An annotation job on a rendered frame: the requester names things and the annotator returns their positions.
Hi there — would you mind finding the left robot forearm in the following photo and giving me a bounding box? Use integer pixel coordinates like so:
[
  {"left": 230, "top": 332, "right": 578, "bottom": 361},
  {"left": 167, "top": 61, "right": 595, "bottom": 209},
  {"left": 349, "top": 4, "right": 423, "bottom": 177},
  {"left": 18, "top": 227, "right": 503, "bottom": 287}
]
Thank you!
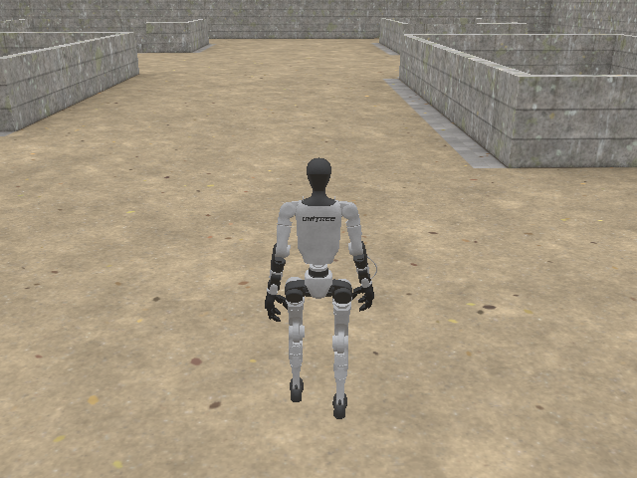
[{"left": 267, "top": 243, "right": 286, "bottom": 295}]

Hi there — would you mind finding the right robot upper arm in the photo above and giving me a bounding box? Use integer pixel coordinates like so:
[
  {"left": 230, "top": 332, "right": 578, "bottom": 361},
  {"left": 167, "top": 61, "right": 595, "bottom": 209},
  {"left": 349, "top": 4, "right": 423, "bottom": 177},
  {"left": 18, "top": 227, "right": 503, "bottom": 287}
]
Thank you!
[{"left": 339, "top": 201, "right": 363, "bottom": 256}]

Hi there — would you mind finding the robot left shin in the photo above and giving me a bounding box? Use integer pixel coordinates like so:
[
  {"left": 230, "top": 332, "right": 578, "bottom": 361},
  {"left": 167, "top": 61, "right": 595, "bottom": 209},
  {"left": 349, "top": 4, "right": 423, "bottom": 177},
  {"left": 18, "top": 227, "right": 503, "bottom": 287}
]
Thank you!
[{"left": 289, "top": 326, "right": 303, "bottom": 389}]

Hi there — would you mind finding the robot right hand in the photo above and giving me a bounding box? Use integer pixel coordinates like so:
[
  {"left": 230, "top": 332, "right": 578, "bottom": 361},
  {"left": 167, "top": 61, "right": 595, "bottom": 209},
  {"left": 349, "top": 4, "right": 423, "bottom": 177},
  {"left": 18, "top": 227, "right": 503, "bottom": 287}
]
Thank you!
[{"left": 352, "top": 284, "right": 374, "bottom": 311}]

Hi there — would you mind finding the left robot upper arm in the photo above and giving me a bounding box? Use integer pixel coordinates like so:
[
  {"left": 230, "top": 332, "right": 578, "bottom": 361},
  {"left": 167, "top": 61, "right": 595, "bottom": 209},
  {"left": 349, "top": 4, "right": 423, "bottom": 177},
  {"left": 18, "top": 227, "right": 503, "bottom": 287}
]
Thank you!
[{"left": 275, "top": 201, "right": 299, "bottom": 258}]

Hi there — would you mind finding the robot right thigh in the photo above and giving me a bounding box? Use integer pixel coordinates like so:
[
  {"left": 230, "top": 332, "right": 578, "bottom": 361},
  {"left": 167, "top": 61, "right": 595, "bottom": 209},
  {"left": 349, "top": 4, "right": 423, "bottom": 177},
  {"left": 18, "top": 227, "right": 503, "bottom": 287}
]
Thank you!
[{"left": 332, "top": 279, "right": 352, "bottom": 354}]

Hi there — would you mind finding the right robot forearm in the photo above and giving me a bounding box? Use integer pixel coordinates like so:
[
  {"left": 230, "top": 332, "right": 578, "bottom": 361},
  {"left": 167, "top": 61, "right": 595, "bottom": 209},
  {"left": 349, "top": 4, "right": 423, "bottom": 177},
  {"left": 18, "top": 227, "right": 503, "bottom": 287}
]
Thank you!
[{"left": 353, "top": 241, "right": 372, "bottom": 288}]

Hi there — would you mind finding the robot left hand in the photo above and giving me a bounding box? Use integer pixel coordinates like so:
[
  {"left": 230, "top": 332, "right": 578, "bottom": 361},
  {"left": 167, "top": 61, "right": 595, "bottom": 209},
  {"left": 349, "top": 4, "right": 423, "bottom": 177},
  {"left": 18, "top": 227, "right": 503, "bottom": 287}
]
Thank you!
[{"left": 265, "top": 292, "right": 288, "bottom": 322}]

